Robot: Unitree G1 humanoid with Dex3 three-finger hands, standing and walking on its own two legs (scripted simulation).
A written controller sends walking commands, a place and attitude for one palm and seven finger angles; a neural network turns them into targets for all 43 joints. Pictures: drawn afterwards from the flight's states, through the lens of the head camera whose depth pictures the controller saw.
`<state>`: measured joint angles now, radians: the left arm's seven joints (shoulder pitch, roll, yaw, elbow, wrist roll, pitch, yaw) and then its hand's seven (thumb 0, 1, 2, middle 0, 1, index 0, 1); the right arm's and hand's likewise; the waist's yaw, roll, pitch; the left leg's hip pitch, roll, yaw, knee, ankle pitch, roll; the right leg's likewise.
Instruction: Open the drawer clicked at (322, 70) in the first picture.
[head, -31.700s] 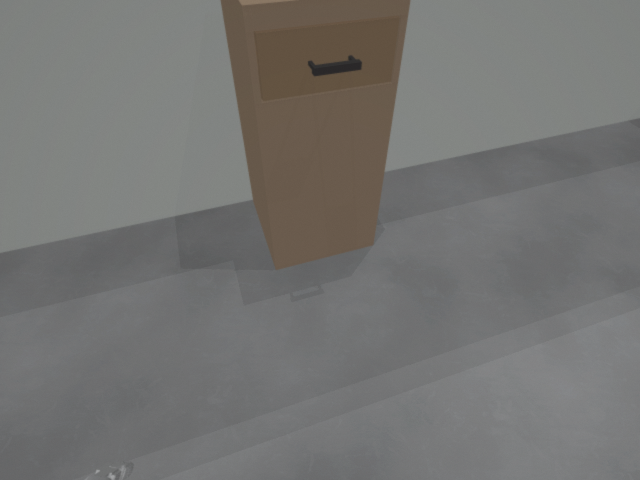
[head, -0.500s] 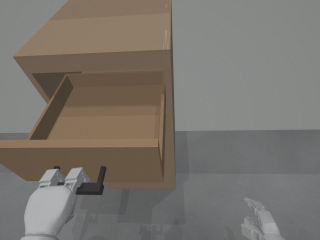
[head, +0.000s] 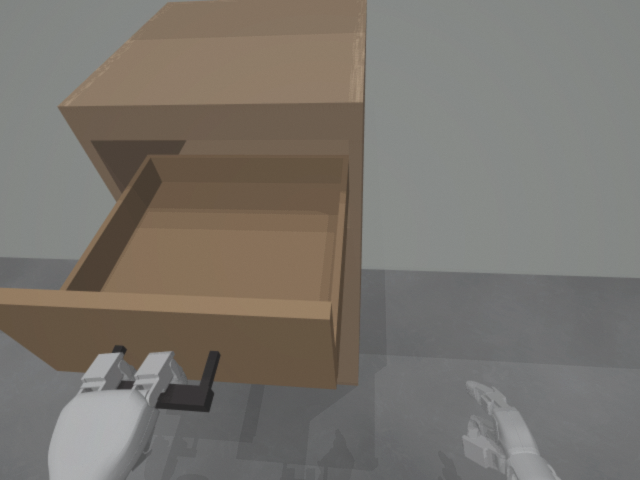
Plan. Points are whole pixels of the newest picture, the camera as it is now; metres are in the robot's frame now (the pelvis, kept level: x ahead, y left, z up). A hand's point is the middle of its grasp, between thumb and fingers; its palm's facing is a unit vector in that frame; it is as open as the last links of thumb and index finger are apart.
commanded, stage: open the thumb to release the handle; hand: left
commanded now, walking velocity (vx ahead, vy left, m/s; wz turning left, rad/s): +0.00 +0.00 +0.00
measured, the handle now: (157, 376) +0.20 +0.22 +0.07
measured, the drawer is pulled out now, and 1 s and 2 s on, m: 0.29 0.29 0.29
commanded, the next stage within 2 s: lift the hand off the handle in 0.56 s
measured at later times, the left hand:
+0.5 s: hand (141, 429) +0.15 +0.22 +0.05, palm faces +0.03 -0.10 -0.99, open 11.0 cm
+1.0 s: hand (146, 424) +0.16 +0.22 +0.04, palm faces +0.06 -0.10 -0.99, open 13.7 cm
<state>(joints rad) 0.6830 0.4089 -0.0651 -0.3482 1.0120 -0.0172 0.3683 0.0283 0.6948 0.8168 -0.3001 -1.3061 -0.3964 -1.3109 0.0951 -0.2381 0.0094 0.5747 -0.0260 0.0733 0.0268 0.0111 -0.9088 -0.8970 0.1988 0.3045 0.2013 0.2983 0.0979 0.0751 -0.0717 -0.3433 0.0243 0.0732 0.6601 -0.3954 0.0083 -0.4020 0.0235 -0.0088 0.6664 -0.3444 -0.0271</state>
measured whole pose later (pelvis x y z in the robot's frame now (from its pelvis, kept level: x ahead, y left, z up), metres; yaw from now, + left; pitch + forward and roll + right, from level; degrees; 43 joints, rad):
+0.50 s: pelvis -0.02 -0.01 +0.01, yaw +1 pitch +2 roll +1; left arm 0.48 0.39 -0.07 -0.21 1.00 0.00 0.31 0.00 -0.06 0.49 -0.40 -1.27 -0.35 -1.24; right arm 0.07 -0.22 0.01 0.64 -0.02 0.07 -0.03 0.01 -0.91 -0.90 0.20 0.30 0.20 0.30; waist 0.10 0.09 -0.03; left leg -0.29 0.02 0.05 0.59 -0.33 0.00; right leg -0.35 0.02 -0.03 0.61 -0.29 -0.04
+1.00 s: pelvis -0.02 +0.00 +0.01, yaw +2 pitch +2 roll +0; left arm 0.43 0.36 -0.12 -0.18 1.04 0.01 0.34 0.00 -0.49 0.30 -0.37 -1.23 -0.33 -1.21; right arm 0.08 -0.22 -0.01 0.66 -0.02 0.07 -0.02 0.01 -0.91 -0.90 0.20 0.30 0.20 0.30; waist 0.12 0.08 -0.03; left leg -0.31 0.00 0.05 0.60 -0.33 0.01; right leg -0.36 0.00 -0.03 0.61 -0.29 -0.03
